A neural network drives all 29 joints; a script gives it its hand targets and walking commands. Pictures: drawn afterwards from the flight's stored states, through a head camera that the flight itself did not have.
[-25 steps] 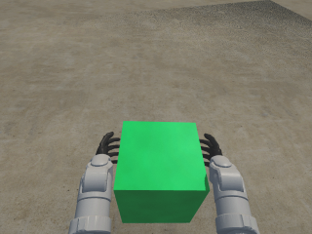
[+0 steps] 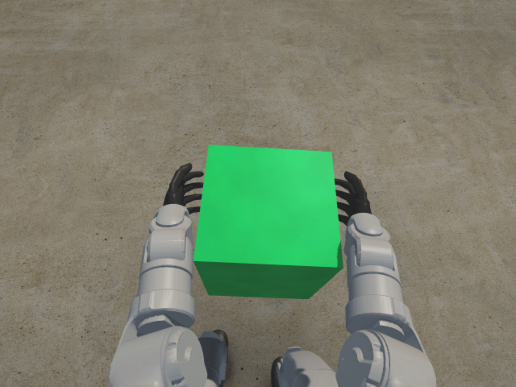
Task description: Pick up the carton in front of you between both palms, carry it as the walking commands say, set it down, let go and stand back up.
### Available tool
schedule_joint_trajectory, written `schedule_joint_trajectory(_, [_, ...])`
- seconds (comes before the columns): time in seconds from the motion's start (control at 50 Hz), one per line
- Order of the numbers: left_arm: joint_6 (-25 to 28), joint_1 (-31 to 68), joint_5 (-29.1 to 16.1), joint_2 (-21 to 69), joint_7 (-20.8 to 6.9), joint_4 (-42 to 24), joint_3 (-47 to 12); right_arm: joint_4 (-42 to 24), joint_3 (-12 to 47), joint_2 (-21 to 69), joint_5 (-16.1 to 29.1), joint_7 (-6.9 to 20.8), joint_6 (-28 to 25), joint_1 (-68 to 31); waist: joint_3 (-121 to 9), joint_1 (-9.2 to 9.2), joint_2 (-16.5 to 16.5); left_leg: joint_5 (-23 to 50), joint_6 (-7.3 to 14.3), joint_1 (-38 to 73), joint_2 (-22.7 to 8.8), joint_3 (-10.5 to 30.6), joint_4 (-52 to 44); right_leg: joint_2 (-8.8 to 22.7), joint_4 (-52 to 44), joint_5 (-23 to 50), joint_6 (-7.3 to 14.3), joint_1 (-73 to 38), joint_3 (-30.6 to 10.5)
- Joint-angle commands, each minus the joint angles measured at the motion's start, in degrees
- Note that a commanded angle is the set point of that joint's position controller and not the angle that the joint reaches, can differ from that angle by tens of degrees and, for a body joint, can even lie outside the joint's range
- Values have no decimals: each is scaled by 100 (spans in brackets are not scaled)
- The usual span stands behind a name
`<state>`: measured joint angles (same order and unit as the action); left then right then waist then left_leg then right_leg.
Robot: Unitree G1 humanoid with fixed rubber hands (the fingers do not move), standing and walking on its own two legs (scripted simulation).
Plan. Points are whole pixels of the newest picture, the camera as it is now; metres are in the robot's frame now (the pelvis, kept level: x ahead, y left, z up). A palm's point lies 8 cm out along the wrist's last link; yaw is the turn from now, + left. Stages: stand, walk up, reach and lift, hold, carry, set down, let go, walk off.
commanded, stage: set down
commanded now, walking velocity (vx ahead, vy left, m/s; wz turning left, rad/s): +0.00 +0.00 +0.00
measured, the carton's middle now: (264, 230) +0.36 -0.01 -0.11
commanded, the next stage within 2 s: none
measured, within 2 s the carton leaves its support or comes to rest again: neither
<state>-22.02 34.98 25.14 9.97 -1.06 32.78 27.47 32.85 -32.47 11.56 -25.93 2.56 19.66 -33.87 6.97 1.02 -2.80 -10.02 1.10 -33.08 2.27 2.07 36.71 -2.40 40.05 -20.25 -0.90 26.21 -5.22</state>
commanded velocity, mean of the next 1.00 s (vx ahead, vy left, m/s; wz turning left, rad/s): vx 0.00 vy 0.00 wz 0.00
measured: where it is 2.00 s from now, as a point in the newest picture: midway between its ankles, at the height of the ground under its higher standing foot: outside the picture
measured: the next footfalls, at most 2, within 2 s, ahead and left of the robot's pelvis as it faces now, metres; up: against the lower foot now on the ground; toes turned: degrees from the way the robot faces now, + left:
none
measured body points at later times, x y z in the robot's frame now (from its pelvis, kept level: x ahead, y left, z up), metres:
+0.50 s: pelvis -0.03 -0.01 -0.13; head +0.21 +0.02 +0.25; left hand +0.43 +0.13 -0.22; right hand +0.41 -0.17 -0.20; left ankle +0.09 +0.11 -0.72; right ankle +0.00 -0.13 -0.72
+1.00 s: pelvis -0.05 +0.00 -0.26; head +0.26 +0.03 +0.07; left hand +0.48 +0.13 -0.38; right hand +0.45 -0.17 -0.37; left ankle +0.09 +0.11 -0.72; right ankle +0.00 -0.13 -0.72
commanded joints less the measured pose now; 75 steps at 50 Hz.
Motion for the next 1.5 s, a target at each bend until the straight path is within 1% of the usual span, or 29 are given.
schedule_joint_trajectory(0.0, [745, 2127, -710, 3919, -730, 440, -2214, 312, 2225, 3650, 783, 830, -701, -2473, -2703, 7, 349, 1482, -34, 2361, 300, 318, 448, -497, -249, 747, 148, 2101, 215])
schedule_joint_trajectory(0.08, [1399, 2579, -1123, 4489, -688, 195, -3226, 166, 3214, 4099, 1339, 911, -1296, -2792, -4407, 64, 407, 2694, 14, 2559, 300, 483, 1370, -604, 443, 1207, 41, 3163, 242])
schedule_joint_trajectory(0.14, [1555, 2919, -1464, 4598, -623, -233, -3968, -253, 3970, 4281, 1778, 857, -1464, -3076, -6046, 85, 454, 3460, 2, 2675, 272, 490, 2084, -648, 1000, 1614, -82, 3797, 275])
schedule_joint_trajectory(0.18, [1523, 3004, -1585, 4576, -596, -481, -4261, -512, 4301, 4278, 1992, 786, -1452, -3232, -6801, 76, 475, 3528, -44, 2433, 310, 395, 2449, -663, 1344, 1742, -140, 4016, 314])
schedule_joint_trajectory(0.22, [1411, 3013, -1658, 4558, -626, -560, -4394, -620, 4499, 4349, 2129, 741, -1341, -3312, -7079, 45, 443, 3143, -79, 1819, 373, 251, 2646, -668, 1595, 1750, -182, 4050, 337])
schedule_joint_trajectory(0.28, [1178, 3145, -1662, 4556, -766, -317, -4291, -422, 4514, 4590, 2196, 767, -1073, -3474, -6752, -14, 359, 2002, -81, 487, 467, 54, 2798, -680, 1857, 1304, -213, 4156, 345])
schedule_joint_trajectory(0.34, [938, 3421, -1562, 4542, -917, 72, -3944, -115, 4253, 4775, 2127, 853, -801, -3778, -6236, -40, 288, 926, -66, -654, 520, -64, 2961, -687, 2096, 612, -220, 4481, 391])
schedule_joint_trajectory(0.38, [811, 3616, -1476, 4521, -979, 333, -3689, 88, 4017, 4792, 2046, 896, -664, -3985, -6029, -46, 292, 519, -54, -1113, 531, -104, 3096, -698, 2262, 293, -216, 4818, 431])
schedule_joint_trajectory(0.42, [733, 3787, -1403, 4505, -1012, 537, -3480, 253, 3804, 4760, 1966, 913, -589, -4154, -5970, -44, 335, 361, -52, -1432, 544, -127, 3264, -715, 2447, 160, -208, 5134, 459])
schedule_joint_trajectory(0.5, [714, 4107, -1361, 4459, -990, 800, -3234, 481, 3508, 4646, 1905, 880, -596, -4469, -6137, -20, 462, 387, -92, -1838, 572, -157, 3650, -772, 2857, 163, -190, 5682, 518])
schedule_joint_trajectory(0.56, [757, 4361, -1412, 4422, -925, 893, -3205, 550, 3411, 4527, 1939, 829, -662, -4728, -6391, 9, 567, 470, -136, -2029, 586, -170, 3955, -817, 3196, 190, -183, 6052, 579])
schedule_joint_trajectory(0.68, [801, 4851, -1598, 4310, -751, 917, -3305, 482, 3455, 4282, 2140, 734, -749, -5305, -7001, 35, 727, 607, -223, -2198, 574, -172, 4570, -875, 3894, 153, -186, 6750, 732])
schedule_joint_trajectory(0.8, [727, 5351, -1764, 4132, -643, 912, -3351, 422, 3504, 4110, 2339, 683, -698, -5904, -7345, 3, 767, 504, -275, -2409, 561, -187, 5109, -902, 4498, -41, -207, 7315, 871])
schedule_joint_trajectory(0.9, [653, 5762, -1849, 3952, -638, 994, -3278, 493, 3410, 3995, 2411, 653, -623, -6321, -7367, -28, 786, 361, -286, -2718, 550, -220, 5507, -907, 4917, -184, -215, 7706, 951])
schedule_joint_trajectory(1.08, [649, 6463, -1948, 3504, -721, 1236, -3072, 693, 3228, 3660, 2496, 536, -623, -7017, -7177, -86, 807, 304, -281, -3434, 490, -335, 6237, -885, 5585, -275, -222, 8179, 1036])
schedule_joint_trajectory(1.2, [709, 6879, -2077, 3120, -796, 1394, -3023, 778, 3267, 3423, 2640, 386, -686, -7491, -7086, -177, 719, 321, -264, -3887, 422, -423, 6754, -862, 6023, -253, -251, 8187, 1062])
schedule_joint_trajectory(1.34, [816, 7329, -2347, 2727, -881, 1524, -3092, 810, 3483, 3187, 2928, 232, -804, -8042, -6984, -295, 608, 525, -226, -4157, 327, -453, 7346, -853, 6534, -114, -270, 8139, 1067])
schedule_joint_trajectory(1.36, [835, 7462, -2398, 2692, -901, 1469, -3087, 803, 3522, 3164, 2960, 214, -817, -8131, -6927, -342, 561, 459, -214, -4371, 322, -465, 7393, -837, 6594, -120, -253, 8063, 1026])
schedule_joint_trajectory(1.4, [896, 7610, -2511, 2624, -953, 1423, -3079, 863, 3636, 3198, 3021, 168, -849, -8213, -6681, -417, 265, 519, -161, -4771, 320, -433, 7487, -843, 6749, 67, -250, 7885, 1012])
schedule_joint_trajectory(1.44, [956, 7654, -2612, 2529, -999, 1422, -3071, 791, 3791, 3251, 3103, 126, -913, -8320, -6651, -480, 45, 756, -112, -4814, 315, -403, 7638, -843, 6893, 297, -262, 7782, 1020])
schedule_joint_trajectory(1.48, [986, 7676, -2690, 2472, -1023, 1431, -3060, 647, 3974, 3292, 3218, 88, -958, -8470, -6781, -594, -96, 975, -71, -4739, 301, -399, 7768, -841, 6995, 477, -278, 7668, 996])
